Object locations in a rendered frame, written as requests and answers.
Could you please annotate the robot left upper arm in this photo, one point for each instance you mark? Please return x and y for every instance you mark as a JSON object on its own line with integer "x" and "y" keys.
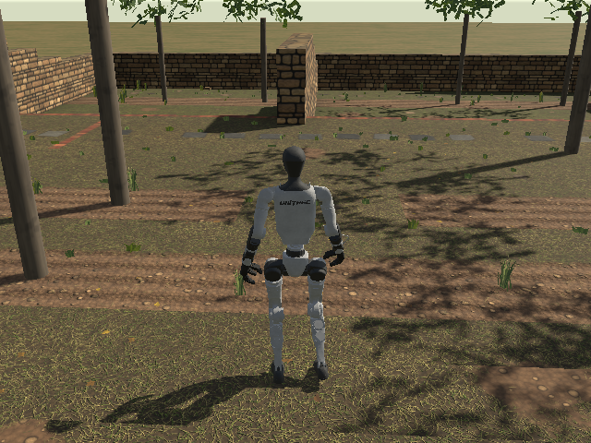
{"x": 265, "y": 196}

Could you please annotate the robot left hand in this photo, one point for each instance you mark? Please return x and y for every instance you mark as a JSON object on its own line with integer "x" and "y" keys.
{"x": 250, "y": 269}

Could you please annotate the robot right hand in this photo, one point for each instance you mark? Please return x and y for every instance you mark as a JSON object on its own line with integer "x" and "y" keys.
{"x": 338, "y": 260}

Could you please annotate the robot head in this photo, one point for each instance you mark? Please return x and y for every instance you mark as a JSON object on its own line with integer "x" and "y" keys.
{"x": 293, "y": 162}

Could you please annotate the robot right upper arm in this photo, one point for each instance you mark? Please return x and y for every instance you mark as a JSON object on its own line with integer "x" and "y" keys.
{"x": 323, "y": 194}

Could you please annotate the left robot thigh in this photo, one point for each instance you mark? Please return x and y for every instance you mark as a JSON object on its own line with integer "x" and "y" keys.
{"x": 273, "y": 273}

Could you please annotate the robot left forearm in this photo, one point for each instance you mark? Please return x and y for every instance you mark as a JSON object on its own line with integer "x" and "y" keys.
{"x": 251, "y": 248}

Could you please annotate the robot right forearm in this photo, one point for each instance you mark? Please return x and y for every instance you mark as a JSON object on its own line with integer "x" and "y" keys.
{"x": 337, "y": 242}

